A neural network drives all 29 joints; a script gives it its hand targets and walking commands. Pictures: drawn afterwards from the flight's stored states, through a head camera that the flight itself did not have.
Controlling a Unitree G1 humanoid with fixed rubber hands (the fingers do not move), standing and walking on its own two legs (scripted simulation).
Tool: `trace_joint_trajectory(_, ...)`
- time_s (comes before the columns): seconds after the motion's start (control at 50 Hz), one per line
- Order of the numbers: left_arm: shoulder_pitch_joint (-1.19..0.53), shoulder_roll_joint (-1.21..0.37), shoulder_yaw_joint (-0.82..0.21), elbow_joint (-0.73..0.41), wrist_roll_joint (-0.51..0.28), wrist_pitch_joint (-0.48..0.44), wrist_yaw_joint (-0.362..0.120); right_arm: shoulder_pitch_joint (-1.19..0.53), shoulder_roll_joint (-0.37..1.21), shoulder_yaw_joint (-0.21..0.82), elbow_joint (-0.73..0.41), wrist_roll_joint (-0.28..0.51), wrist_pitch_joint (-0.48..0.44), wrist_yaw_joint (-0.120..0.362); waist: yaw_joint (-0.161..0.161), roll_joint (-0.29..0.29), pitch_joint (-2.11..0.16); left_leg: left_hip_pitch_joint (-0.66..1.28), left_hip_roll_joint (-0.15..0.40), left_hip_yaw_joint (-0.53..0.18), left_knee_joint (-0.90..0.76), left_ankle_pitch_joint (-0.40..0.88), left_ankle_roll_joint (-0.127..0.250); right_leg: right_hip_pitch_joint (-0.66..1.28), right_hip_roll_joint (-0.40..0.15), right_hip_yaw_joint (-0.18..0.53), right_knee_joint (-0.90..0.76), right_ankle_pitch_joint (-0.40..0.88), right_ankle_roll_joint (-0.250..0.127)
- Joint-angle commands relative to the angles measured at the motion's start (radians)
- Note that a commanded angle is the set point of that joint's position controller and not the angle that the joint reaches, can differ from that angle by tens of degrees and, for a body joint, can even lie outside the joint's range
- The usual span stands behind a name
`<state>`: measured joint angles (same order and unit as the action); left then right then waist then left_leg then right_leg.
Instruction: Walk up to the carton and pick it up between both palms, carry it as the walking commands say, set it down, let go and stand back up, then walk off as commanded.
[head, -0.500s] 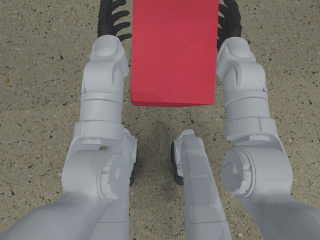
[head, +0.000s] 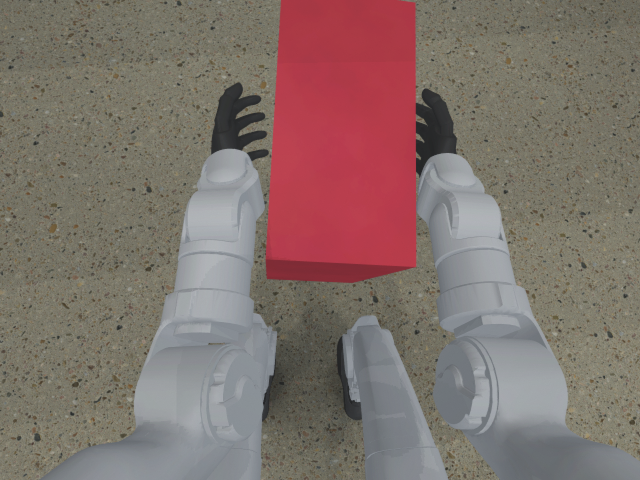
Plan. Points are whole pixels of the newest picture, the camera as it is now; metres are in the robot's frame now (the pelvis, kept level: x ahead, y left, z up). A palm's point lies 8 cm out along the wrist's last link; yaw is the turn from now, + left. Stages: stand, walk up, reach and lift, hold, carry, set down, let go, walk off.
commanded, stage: reach and lift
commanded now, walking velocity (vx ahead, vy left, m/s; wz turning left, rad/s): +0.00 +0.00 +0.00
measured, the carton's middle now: (325, 169) +0.49 -0.01 -0.10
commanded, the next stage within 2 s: none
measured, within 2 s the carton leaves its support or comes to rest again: neither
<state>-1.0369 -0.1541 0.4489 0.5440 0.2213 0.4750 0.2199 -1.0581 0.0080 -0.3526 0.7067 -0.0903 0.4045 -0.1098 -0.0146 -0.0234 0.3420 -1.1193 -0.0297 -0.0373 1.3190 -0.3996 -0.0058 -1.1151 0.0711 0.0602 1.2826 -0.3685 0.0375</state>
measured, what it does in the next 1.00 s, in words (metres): rises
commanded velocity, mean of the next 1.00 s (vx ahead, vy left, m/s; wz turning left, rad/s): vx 0.00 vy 0.00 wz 0.00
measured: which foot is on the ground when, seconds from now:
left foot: down 0.00-1.00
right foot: down 0.00-1.00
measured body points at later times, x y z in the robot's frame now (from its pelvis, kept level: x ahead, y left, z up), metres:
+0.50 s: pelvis +0.07 +0.00 +0.08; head +0.17 +0.02 +0.52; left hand +0.46 +0.11 +0.07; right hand +0.46 -0.12 +0.07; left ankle +0.13 +0.11 -0.60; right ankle +0.14 -0.13 -0.60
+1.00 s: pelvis +0.09 +0.00 +0.12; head +0.10 +0.02 +0.57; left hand +0.45 +0.11 +0.15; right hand +0.44 -0.13 +0.14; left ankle +0.13 +0.11 -0.60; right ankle +0.14 -0.13 -0.60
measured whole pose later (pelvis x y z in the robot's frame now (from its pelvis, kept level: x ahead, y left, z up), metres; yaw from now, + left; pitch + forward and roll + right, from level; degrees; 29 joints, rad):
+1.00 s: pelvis +0.09 +0.00 +0.12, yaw +1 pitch +1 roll -1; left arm -0.58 -0.26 0.36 0.57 0.36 0.52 0.15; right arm -0.53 0.19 -0.40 0.61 -0.23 0.46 -0.08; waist -0.01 -0.02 0.01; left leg -0.43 -0.03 -0.06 0.69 -0.28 0.00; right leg -0.41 0.04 0.06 0.65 -0.26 0.02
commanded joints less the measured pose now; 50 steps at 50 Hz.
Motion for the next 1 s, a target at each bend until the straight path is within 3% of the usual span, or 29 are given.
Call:
trace_joint_trajectory(0.0, -0.704, -1.170, -0.629, 0.053, -0.130, -0.076, -0.323, -0.555, 1.244, 0.414, 0.037, 0.001, -0.015, 0.273, -0.017, 0.077, -1.504, 0.585, -0.113, -0.023, -0.292, 0.100, -0.013, 0.367, 0.085, -0.021, -0.228, 0.056, -0.044)
trace_joint_trajectory(0.02, -0.674, -1.164, -0.607, 0.059, -0.119, -0.082, -0.322, -0.559, 1.278, 0.428, 0.024, 0.017, -0.022, 0.273, 0.013, 0.052, -1.482, 0.597, -0.117, -0.025, -0.304, 0.128, -0.001, 0.383, 0.084, -0.018, -0.242, 0.073, -0.038)
trace_joint_trajectory(0.04, -0.641, -1.185, -0.587, 0.091, -0.105, -0.085, -0.320, -0.527, 1.268, 0.401, 0.041, -0.001, -0.031, 0.269, -0.004, 0.068, -1.399, 0.572, -0.118, -0.030, -0.321, 0.127, -0.005, 0.363, 0.080, -0.020, -0.257, 0.081, -0.041)
trace_joint_trajectory(0.06, -0.597, -1.174, -0.546, 0.130, -0.072, -0.088, -0.317, -0.471, 1.279, 0.357, 0.105, -0.025, -0.032, 0.267, 0.009, 0.075, -1.273, 0.531, -0.119, -0.026, -0.343, 0.123, -0.001, 0.340, 0.080, -0.016, -0.269, 0.079, -0.043)
trace_joint_trajectory(0.08, -0.570, -1.187, -0.527, 0.133, -0.063, -0.092, -0.316, -0.456, 1.292, 0.354, 0.094, -0.033, -0.040, 0.263, 0.010, 0.059, -1.222, 0.520, -0.120, -0.024, -0.355, 0.132, 0.002, 0.358, 0.079, -0.014, -0.285, 0.085, -0.043)
trace_joint_trajectory(0.12, -0.495, -1.216, -0.514, 0.152, -0.050, -0.093, -0.313, -0.395, 1.284, 0.330, 0.106, -0.052, -0.050, 0.261, -0.004, 0.073, -1.144, 0.539, -0.118, -0.031, -0.391, 0.149, -0.005, 0.371, 0.079, -0.017, -0.312, 0.112, -0.048)
trace_joint_trajectory(0.14, -0.465, -1.210, -0.466, 0.204, -0.025, -0.088, -0.314, -0.369, 1.267, 0.285, 0.143, -0.082, -0.048, 0.258, -0.013, 0.071, -1.038, 0.505, -0.113, -0.040, -0.410, 0.096, 0.000, 0.347, 0.070, -0.010, -0.335, 0.059, -0.052)
trace_joint_trajectory(0.18, -0.430, -1.195, -0.432, 0.211, -0.002, -0.092, -0.318, -0.308, 1.273, 0.243, 0.188, -0.122, -0.047, 0.258, -0.022, 0.057, -0.969, 0.520, -0.112, -0.042, -0.438, 0.073, 0.004, 0.376, 0.069, -0.005, -0.374, 0.032, -0.055)
trace_joint_trajectory(0.22, -0.411, -1.198, -0.440, 0.215, 0.006, -0.102, -0.316, -0.329, 1.265, 0.253, 0.151, -0.107, -0.064, 0.259, -0.013, 0.073, -0.973, 0.575, -0.108, -0.049, -0.468, 0.103, 0.006, 0.419, 0.069, 0.001, -0.391, 0.063, -0.055)
trace_joint_trajectory(0.26, -0.376, -1.188, -0.417, 0.228, 0.027, -0.104, -0.314, -0.291, 1.244, 0.217, 0.174, -0.143, -0.066, 0.256, -0.022, 0.074, -0.930, 0.591, -0.108, -0.046, -0.490, 0.117, 0.004, 0.421, 0.071, -0.003, -0.418, 0.061, -0.059)
trace_joint_trajectory(0.32, -0.300, -1.200, -0.462, 0.201, 0.018, -0.116, -0.306, -0.219, 1.275, 0.257, 0.130, -0.134, -0.074, 0.252, -0.025, 0.065, -0.984, 0.683, -0.105, -0.041, -0.516, 0.244, 0.002, 0.513, 0.075, 0.001, -0.450, 0.173, -0.055)
trace_joint_trajectory(0.36, -0.242, -1.210, -0.497, 0.180, 0.016, -0.118, -0.298, -0.163, 1.262, 0.264, 0.119, -0.132, -0.078, 0.254, -0.029, 0.096, -0.964, 0.733, -0.105, -0.046, -0.547, 0.329, -0.006, 0.529, 0.077, -0.001, -0.467, 0.245, -0.058)
trace_joint_trajectory(0.38, -0.241, -1.212, -0.515, 0.154, 0.000, -0.128, -0.299, -0.168, 1.266, 0.290, 0.089, -0.126, -0.085, 0.254, -0.035, 0.065, -0.989, 0.755, -0.103, -0.050, -0.546, 0.353, -0.004, 0.558, 0.079, 0.004, -0.483, 0.264, -0.058)
trace_joint_trajectory(0.42, -0.227, -1.221, -0.545, 0.113, -0.009, -0.138, -0.294, -0.146, 1.273, 0.322, 0.063, -0.120, -0.088, 0.253, -0.025, 0.062, -0.992, 0.793, -0.100, -0.054, -0.568, 0.391, -0.006, 0.593, 0.076, 0.010, -0.507, 0.293, -0.057)
trace_joint_trajectory(0.44, -0.202, -1.230, -0.564, 0.111, -0.013, -0.138, -0.292, -0.135, 1.265, 0.332, 0.046, -0.117, -0.090, 0.251, -0.038, 0.073, -0.985, 0.804, -0.098, -0.059, -0.577, 0.398, -0.008, 0.608, 0.074, 0.013, -0.514, 0.302, -0.059)
trace_joint_trajectory(0.52, -0.123, -1.233, -0.610, 0.084, -0.033, -0.138, -0.286, -0.125, 1.266, 0.421, -0.041, -0.085, -0.091, 0.250, -0.010, 0.054, -0.994, 0.863, -0.098, -0.063, -0.613, 0.459, -0.009, 0.684, 0.067, 0.025, -0.552, 0.357, -0.052)
trace_joint_trajectory(0.56, -0.121, -1.240, -0.608, 0.082, -0.039, -0.139, -0.285, -0.128, 1.249, 0.422, -0.043, -0.087, -0.089, 0.251, -0.016, 0.057, -0.959, 0.875, -0.094, -0.068, -0.635, 0.423, -0.012, 0.681, 0.067, 0.021, -0.568, 0.317, -0.055)
trace_joint_trajectory(0.58, -0.127, -1.257, -0.637, 0.039, -0.055, -0.139, -0.285, -0.094, 1.253, 0.431, -0.037, -0.097, -0.081, 0.250, -0.035, 0.052, -1.000, 0.904, -0.094, -0.067, -0.645, 0.442, -0.018, 0.725, 0.066, 0.022, -0.583, 0.343, -0.055)
trace_joint_trajectory(0.64, -0.050, -1.236, -0.605, 0.081, -0.045, -0.119, -0.286, -0.068, 1.261, 0.449, -0.032, -0.085, -0.060, 0.253, -0.007, 0.034, -0.929, 0.926, -0.086, -0.065, -0.678, 0.443, -0.014, 0.743, 0.064, 0.021, -0.615, 0.334, -0.049)
trace_joint_trajectory(0.66, -0.042, -1.250, -0.607, 0.090, -0.044, -0.112, -0.287, -0.045, 1.244, 0.438, -0.025, -0.099, -0.054, 0.252, -0.021, 0.045, -0.902, 0.930, -0.087, -0.061, -0.689, 0.417, -0.020, 0.742, 0.059, 0.023, -0.627, 0.320, -0.053)
trace_joint_trajectory(0.72, -0.012, -1.231, -0.589, 0.095, -0.037, -0.088, -0.291, -0.038, 1.261, 0.450, -0.033, -0.093, -0.031, 0.253, 0.001, 0.034, -0.873, 0.949, -0.084, -0.061, -0.724, 0.413, -0.012, 0.800, 0.058, 0.019, -0.663, 0.313, -0.053)
trace_joint_trajectory(0.78, 0.007, -1.217, -0.574, 0.098, -0.034, -0.066, -0.299, -0.024, 1.257, 0.459, -0.045, -0.099, -0.006, 0.254, 0.007, 0.018, -0.829, 0.945, -0.083, -0.055, -0.740, 0.408, -0.007, 0.822, 0.051, 0.024, -0.692, 0.313, -0.050)
trace_joint_trajectory(0.8, 0.015, -1.233, -0.586, 0.097, -0.044, -0.055, -0.301, -0.025, 1.248, 0.464, -0.070, -0.090, 0.000, 0.255, -0.005, 0.033, -0.827, 0.964, -0.080, -0.058, -0.751, 0.399, -0.009, 0.838, 0.047, 0.026, -0.699, 0.313, -0.053)
trace_joint_trajectory(0.84, 0.006, -1.213, -0.572, 0.088, -0.044, -0.038, -0.304, -0.046, 1.271, 0.488, -0.078, -0.073, 0.021, 0.256, 0.029, 0.025, -0.814, 0.962, -0.078, -0.054, -0.756, 0.388, 0.001, 0.849, 0.044, 0.030, -0.707, 0.289, -0.049)
trace_joint_trajectory(0.88, 0.010, -1.217, -0.587, 0.067, -0.057, -0.018, -0.307, 0.003, 1.256, 0.469, -0.065, -0.090, 0.045, 0.258, -0.003, 0.028, -0.795, 0.979, -0.072, -0.059, -0.775, 0.391, -0.009, 0.863, 0.041, 0.029, -0.724, 0.297, -0.051)
trace_joint_trajectory(0.9, 0.009, -1.206, -0.579, 0.058, -0.059, -0.012, -0.309, -0.048, 1.291, 0.506, -0.107, -0.063, 0.050, 0.258, 0.033, 0.014, -0.833, 0.998, -0.077, -0.054, -0.772, 0.398, 0.005, 0.887, 0.042, 0.026, -0.725, 0.296, -0.046)
trace_joint_trajectory(0.92, 0.017, -1.218, -0.580, 0.072, -0.061, -0.001, -0.311, -0.030, 1.268, 0.487, -0.095, -0.073, 0.060, 0.259, 0.016, 0.030, -0.787, 0.986, -0.071, -0.054, -0.779, 0.385, -0.002, 0.875, 0.038, 0.028, -0.728, 0.287, -0.050)
trace_joint_trajectory(0.98, 0.010, -1.208, -0.592, 0.053, -0.079, 0.027, -0.314, -0.045, 1.280, 0.508, -0.119, -0.054, 0.092, 0.264, 0.029, 0.022, -0.792, 1.015, -0.068, -0.058, -0.795, 0.392, 0.000, 0.895, 0.038, 0.024, -0.741, 0.274, -0.045)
